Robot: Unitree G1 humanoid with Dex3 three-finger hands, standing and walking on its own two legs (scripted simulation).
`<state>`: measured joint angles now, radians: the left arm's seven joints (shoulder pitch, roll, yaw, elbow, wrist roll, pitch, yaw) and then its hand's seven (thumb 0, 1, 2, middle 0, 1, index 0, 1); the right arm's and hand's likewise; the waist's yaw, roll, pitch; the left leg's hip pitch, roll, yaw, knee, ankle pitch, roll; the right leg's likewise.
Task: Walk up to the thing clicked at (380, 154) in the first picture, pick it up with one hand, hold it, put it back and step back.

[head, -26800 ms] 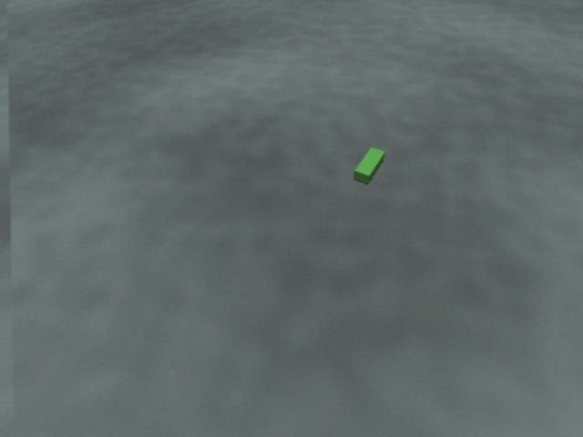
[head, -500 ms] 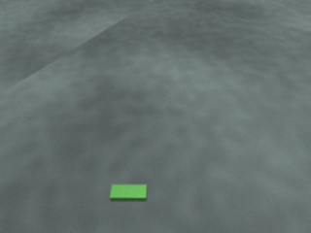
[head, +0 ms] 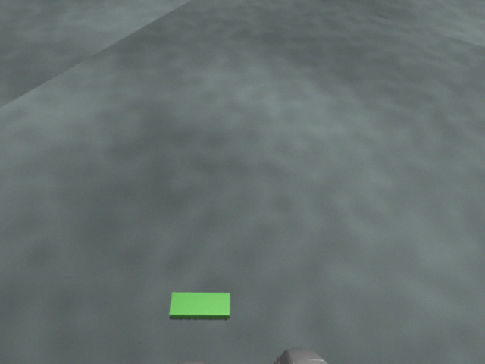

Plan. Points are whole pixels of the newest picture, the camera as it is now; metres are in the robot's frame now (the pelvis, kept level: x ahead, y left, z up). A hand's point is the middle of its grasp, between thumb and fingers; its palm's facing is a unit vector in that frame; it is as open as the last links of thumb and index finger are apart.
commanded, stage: walk up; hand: left
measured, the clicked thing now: (200, 305) +0.38 +0.15 -0.74
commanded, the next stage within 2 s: stand in 1.88 s
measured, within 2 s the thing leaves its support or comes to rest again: neither
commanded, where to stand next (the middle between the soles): +0.05 -0.03 m, yaw -1 degrees
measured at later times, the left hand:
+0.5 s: hand (125, 340) +0.17 +0.23 -0.16, palm faces -0.05 -0.94 -0.33, open 7.4 cm
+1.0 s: hand out of the picture +0.12 +0.21 -0.14, palm faces -0.01 -0.94 -0.34, open 7.4 cm
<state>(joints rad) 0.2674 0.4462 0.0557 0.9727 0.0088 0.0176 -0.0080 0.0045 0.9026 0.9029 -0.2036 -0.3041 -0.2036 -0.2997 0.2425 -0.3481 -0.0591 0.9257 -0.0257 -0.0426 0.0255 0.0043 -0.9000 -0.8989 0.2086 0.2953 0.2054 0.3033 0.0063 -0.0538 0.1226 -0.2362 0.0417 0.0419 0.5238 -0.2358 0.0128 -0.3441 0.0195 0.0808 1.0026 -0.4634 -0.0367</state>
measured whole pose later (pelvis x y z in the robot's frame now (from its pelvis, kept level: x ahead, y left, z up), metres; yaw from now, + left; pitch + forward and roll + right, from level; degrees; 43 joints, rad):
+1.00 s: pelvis +0.02 -0.04 +0.01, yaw -1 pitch -4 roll +0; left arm 0.07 0.35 0.02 1.10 0.00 0.01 -0.02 0.00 0.90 0.90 -0.21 -0.30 -0.21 -0.30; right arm 0.10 -0.36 0.00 1.08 0.00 -0.01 0.01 0.01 -0.90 -0.90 0.21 0.30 0.20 0.30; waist 0.00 0.01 0.07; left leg -0.12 0.04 -0.01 0.38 -0.20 -0.04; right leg -0.13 -0.01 0.00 0.40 -0.20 0.01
